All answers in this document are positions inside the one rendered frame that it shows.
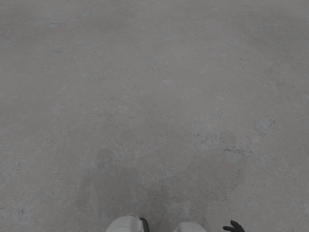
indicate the robot thigh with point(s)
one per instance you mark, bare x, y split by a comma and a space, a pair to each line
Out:
126, 224
189, 226

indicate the left robot thigh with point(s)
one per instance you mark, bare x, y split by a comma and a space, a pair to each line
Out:
126, 224

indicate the right robot thigh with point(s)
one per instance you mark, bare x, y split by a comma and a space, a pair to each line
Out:
189, 226

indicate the right robot hand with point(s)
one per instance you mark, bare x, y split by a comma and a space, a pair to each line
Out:
236, 228

